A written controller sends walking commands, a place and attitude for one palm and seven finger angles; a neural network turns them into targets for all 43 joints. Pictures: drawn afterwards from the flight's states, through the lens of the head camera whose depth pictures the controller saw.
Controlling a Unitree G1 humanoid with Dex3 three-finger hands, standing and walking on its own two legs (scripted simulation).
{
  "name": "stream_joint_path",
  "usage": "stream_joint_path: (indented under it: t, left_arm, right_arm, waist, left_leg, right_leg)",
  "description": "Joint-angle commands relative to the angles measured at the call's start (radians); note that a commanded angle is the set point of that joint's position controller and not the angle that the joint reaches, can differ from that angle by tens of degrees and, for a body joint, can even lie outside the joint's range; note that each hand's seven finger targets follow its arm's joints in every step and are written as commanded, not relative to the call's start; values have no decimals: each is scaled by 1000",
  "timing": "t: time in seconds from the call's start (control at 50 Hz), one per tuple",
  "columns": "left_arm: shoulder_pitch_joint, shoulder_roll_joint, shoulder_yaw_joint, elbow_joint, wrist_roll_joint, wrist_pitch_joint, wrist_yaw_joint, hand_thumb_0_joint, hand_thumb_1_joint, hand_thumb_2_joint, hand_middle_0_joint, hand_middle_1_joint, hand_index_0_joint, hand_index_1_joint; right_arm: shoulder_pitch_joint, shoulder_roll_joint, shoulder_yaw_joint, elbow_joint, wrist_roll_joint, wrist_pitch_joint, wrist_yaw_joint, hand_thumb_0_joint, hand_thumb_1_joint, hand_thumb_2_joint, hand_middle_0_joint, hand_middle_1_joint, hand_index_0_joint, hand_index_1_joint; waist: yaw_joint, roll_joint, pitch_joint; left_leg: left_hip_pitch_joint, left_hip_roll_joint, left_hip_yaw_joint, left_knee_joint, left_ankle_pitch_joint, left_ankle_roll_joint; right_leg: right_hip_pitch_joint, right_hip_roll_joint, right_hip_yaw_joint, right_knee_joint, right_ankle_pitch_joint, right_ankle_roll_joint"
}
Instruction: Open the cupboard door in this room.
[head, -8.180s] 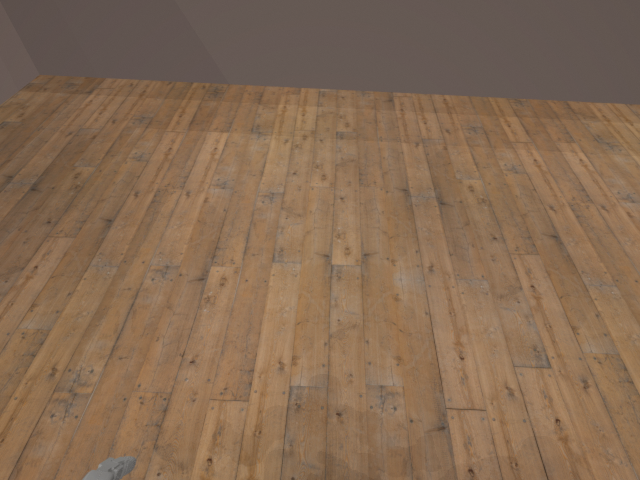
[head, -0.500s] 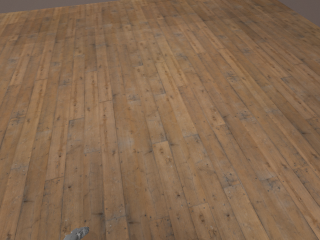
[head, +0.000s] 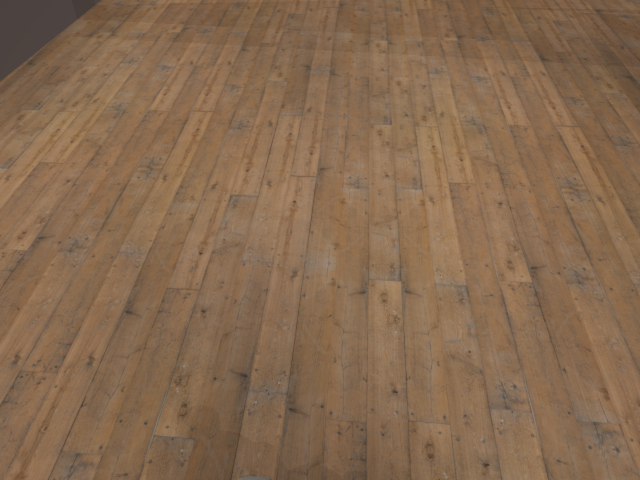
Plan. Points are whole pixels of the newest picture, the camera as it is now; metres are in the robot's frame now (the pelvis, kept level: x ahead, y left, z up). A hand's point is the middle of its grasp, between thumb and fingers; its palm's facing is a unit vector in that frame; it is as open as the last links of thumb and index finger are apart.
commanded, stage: turn or walk to find it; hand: left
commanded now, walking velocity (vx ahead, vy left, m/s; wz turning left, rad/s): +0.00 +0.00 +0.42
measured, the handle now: out of the picture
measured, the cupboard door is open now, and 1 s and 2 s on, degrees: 0 0 0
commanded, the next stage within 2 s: stand and wait in 1.74 s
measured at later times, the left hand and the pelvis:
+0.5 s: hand out of the picture +0.05 +0.23 -0.15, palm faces +0.18 -0.95 -0.27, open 7.3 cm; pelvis -0.02 +0.01 +0.00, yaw +10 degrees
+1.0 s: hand out of the picture -0.09 +0.20 -0.17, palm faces +0.45 -0.86 -0.25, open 7.3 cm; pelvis -0.04 +0.01 -0.01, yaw +25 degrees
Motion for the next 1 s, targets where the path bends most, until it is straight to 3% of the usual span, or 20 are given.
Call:
stream_joint_path:
  t: [0.0,0.02,0.04,0.06,0.08,0.1,0.12,0.2,0.36,0.46,0.48,0.5,0.52,0.54,0.58,0.64,0.78,0.9,0.96,0.98]
  left_arm:
    - [-6,212,56,-46,-7,-8,11,0,900,900,-200,-300,-200,-300]
    - [5,184,50,-54,-16,-1,8,0,900,900,-200,-300,-200,-300]
    - [-1,119,38,-88,-22,6,3,0,900,900,-200,-300,-200,-300]
    - [-67,115,24,-109,-13,19,6,0,900,900,-200,-300,-200,-300]
    - [-81,127,31,-104,-10,26,4,0,900,900,-200,-300,-200,-300]
    - [-84,123,35,-89,-8,31,2,0,900,900,-200,-300,-200,-300]
    - [-79,137,41,-77,-7,31,-3,0,900,900,-200,-300,-200,-300]
    - [-31,131,38,-51,-9,22,-9,0,900,900,-200,-300,-200,-300]
    - [-130,104,26,-112,-18,15,3,0,900,900,-200,-300,-200,-300]
    - [-61,104,26,-102,-26,-4,6,0,900,900,-200,-300,-200,-300]
    - [-23,117,30,-92,-25,-11,9,0,900,900,-200,-300,-200,-300]
    - [2,167,38,-85,-17,-22,13,0,900,900,-200,-300,-200,-300]
    - [26,249,57,-82,-4,-28,22,0,900,900,-200,-300,-200,-300]
    - [31,271,56,-96,-7,-22,22,0,900,900,-200,-300,-200,-300]
    - [-90,201,52,-123,-11,-19,26,0,900,900,-200,-300,-200,-300]
    - [-135,144,29,-137,-14,-27,18,0,900,900,-200,-300,-200,-300]
    - [-8,171,37,-94,-5,-30,18,0,900,900,-200,-300,-200,-300]
    - [18,212,53,-70,4,-19,15,0,900,900,-200,-300,-200,-300]
    - [-19,223,57,-68,-4,-10,12,0,900,900,-200,-300,-200,-300]
    - [-21,207,54,-70,-13,-4,10,0,900,900,-200,-300,-200,-300]
  right_arm:
    - [58,-60,1,-66,5,-46,0,0,-900,-900,200,300,200,300]
    - [85,-107,-9,-64,2,-56,0,0,-900,-900,200,300,200,300]
    - [108,-207,-32,-70,-7,-62,-5,0,-900,-900,200,300,200,300]
    - [130,-251,-39,-61,-8,-51,-12,0,-900,-900,200,300,200,300]
    - [95,-226,-31,-61,-12,-50,-16,0,-900,-900,200,300,200,300]
    - [41,-196,-24,-74,-12,-54,-23,0,-900,-900,200,300,200,300]
    - [-10,-172,-15,-88,-12,-53,-27,0,-900,-900,200,300,200,300]
    - [-15,-157,-5,-95,-4,-67,-29,0,-900,-900,200,300,200,300]
    - [70,-164,-23,-85,-13,-62,-28,0,-900,-900,200,300,200,300]
    - [40,-159,-31,-92,-11,-56,-23,0,-900,-900,200,300,200,300]
    - [29,-149,-30,-96,-5,-56,-21,0,-900,-900,200,300,200,300]
    - [39,-111,-27,-100,3,-58,-15,0,-900,-900,200,300,200,300]
    - [40,-45,-13,-125,6,-60,-10,0,-900,-900,200,300,200,300]
    - [10,-79,-24,-139,-1,-49,-14,0,-900,-900,200,300,200,300]
    - [32,-92,-35,-98,-11,-21,-6,0,-900,-900,200,300,200,300]
    - [96,-65,-29,-54,-14,-17,6,0,-900,-900,200,300,200,300]
    - [11,-59,-17,-71,-9,-16,4,0,-900,-900,200,300,200,300]
    - [-45,-39,3,-93,3,-35,4,0,-900,-900,200,300,200,300]
    - [27,-59,1,-80,1,-45,1,0,-900,-900,200,300,200,300]
    - [67,-92,-6,-69,-1,-54,3,0,-900,-900,200,300,200,300]
  waist:
    - [-38,-145,-136]
    - [-58,-18,-158]
    - [-75,284,-133]
    - [-97,265,-110]
    - [-82,191,-86]
    - [-64,235,-60]
    - [-47,198,-20]
    - [-26,124,-51]
    - [-71,136,-108]
    - [-30,148,-155]
    - [-7,115,-174]
    - [2,-5,-184]
    - [16,-258,-184]
    - [31,-243,-154]
    - [-19,-202,-46]
    - [-59,-144,-19]
    - [-4,-175,-50]
    - [21,-215,-83]
    - [-30,-184,-109]
    - [-56,-82,-141]
  left_leg:
    - [138,-14,42,-319,204,23]
    - [267,52,-40,-410,307,49]
    - [342,303,-369,-469,544,149]
    - [243,387,-410,-493,617,240]
    - [173,357,-351,-509,488,253]
    - [128,298,-325,-520,408,233]
    - [103,255,-291,-517,382,214]
    - [158,192,-220,-494,522,199]
    - [244,207,-330,-423,683,245]
    - [152,145,-347,-338,723,198]
    - [92,113,-329,-301,631,161]
    - [-56,55,-281,-228,447,107]
    - [-247,-84,-117,-37,59,40]
    - [-243,-85,-110,169,-150,32]
    - [-236,-40,-148,379,-48,32]
    - [-253,-23,-99,442,87,6]
    - [-237,3,-45,289,44,-25]
    - [-103,-2,28,-11,-9,-2]
    - [69,-9,58,-237,171,15]
    - [195,15,24,-363,308,30]
  right_leg:
    - [61,-209,147,-31,332,-43]
    - [-60,-158,98,96,209,12]
    - [-310,-21,51,298,-215,91]
    - [-308,6,139,440,-359,91]
    - [-287,-9,189,502,-307,80]
    - [-301,-13,211,532,-246,85]
    - [-306,-2,218,558,-186,87]
    - [-291,18,219,555,-95,106]
    - [-242,54,233,333,-187,112]
    - [-14,102,202,-2,-30,94]
    - [91,86,203,-131,87,90]
    - [249,-15,293,-203,163,63]
    - [348,-261,521,-222,293,-35]
    - [202,-374,565,-238,359,-131]
    - [20,-281,462,-296,114,-128]
    - [51,-171,274,-244,244,-65]
    - [162,-206,226,-199,438,-99]
    - [184,-234,195,-119,544,-115]
    - [103,-221,136,-28,440,-55]
    - [22,-188,99,76,335,-7]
